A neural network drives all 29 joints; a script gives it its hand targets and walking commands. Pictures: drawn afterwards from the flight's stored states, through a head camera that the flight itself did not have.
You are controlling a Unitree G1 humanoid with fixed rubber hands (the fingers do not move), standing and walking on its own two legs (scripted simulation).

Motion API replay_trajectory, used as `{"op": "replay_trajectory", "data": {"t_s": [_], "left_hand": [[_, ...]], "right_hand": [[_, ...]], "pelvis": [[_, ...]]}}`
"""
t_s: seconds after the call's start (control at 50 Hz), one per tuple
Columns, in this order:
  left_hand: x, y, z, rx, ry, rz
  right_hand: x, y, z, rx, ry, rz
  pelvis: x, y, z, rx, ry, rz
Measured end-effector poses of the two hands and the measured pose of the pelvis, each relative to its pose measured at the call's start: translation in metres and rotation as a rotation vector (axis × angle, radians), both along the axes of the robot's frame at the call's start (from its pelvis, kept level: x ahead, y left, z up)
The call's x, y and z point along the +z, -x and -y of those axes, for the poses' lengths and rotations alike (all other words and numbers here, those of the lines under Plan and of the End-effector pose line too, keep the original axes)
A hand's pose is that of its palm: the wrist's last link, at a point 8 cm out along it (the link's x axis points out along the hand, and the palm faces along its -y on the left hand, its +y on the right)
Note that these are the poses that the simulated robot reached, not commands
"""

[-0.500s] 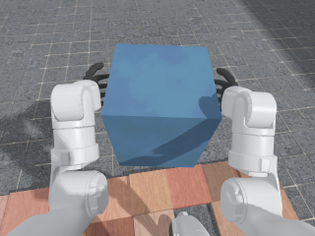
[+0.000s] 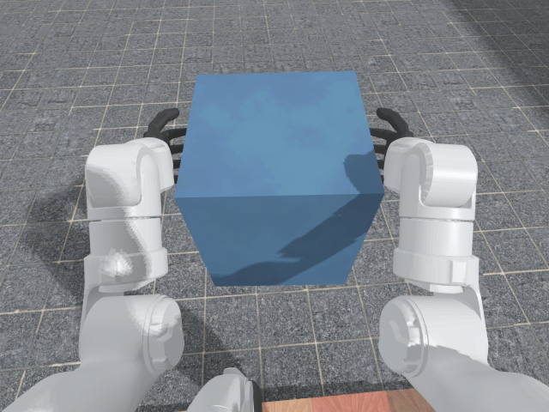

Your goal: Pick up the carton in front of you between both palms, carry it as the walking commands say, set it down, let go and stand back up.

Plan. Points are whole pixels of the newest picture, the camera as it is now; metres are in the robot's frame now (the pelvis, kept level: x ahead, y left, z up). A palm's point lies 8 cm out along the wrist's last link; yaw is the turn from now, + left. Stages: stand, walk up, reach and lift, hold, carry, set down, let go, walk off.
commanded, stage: carry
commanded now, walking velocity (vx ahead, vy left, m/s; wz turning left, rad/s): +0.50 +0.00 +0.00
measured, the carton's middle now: (277, 189) +0.41 +0.01 +0.08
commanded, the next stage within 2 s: none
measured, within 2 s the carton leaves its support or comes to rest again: neither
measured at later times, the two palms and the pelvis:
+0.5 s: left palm (226, 21) +0.68 +0.10 +0.18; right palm (401, 32) +0.68 -0.20 +0.17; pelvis +0.31 -0.04 -0.02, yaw +0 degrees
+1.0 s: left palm (225, 12) +0.98 +0.14 +0.07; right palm (346, 13) +0.97 -0.16 +0.07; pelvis +0.60 -0.01 -0.03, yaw -1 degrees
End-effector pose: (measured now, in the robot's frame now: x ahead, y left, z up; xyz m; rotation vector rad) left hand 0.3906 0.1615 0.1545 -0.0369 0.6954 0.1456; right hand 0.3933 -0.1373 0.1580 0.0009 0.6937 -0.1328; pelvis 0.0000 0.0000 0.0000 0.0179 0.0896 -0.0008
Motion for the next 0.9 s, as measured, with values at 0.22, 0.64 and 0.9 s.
{"op": "replay_trajectory", "data": {"t_s": [0.22, 0.64, 0.9], "left_hand": [[0.035, -0.131, 0.035, -0.079, 0.027, 0.041], [-0.033, -0.346, 0.048, 0.006, -0.070, -0.151], [-0.075, -0.520, 0.019, 0.019, -0.030, -0.041]], "right_hand": [[0.029, -0.097, 0.033, -0.114, -0.020, 0.043], [-0.043, -0.357, 0.048, 0.047, -0.009, -0.152], [-0.076, -0.532, 0.019, 0.020, -0.017, -0.044]], "pelvis": [[0.036, -0.113, -0.009, -0.002, 0.033, -0.015], [-0.019, -0.376, 0.047, 0.009, -0.003, 0.009], [-0.037, -0.548, 0.023, -0.006, 0.019, 0.001]]}}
